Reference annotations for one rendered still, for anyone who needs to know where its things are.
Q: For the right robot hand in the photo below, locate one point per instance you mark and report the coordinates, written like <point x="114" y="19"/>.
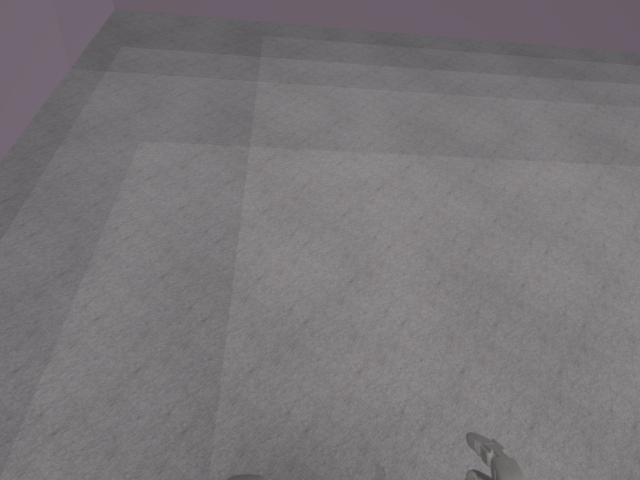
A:
<point x="493" y="454"/>

